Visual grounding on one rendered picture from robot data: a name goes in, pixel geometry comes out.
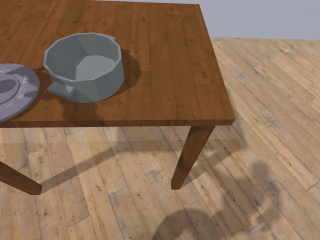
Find pot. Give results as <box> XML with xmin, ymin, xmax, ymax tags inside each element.
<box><xmin>42</xmin><ymin>32</ymin><xmax>125</xmax><ymax>103</ymax></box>

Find table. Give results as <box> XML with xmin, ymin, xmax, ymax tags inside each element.
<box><xmin>0</xmin><ymin>0</ymin><xmax>236</xmax><ymax>195</ymax></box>

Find lid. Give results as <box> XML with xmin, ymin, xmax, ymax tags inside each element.
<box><xmin>0</xmin><ymin>63</ymin><xmax>40</xmax><ymax>122</ymax></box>

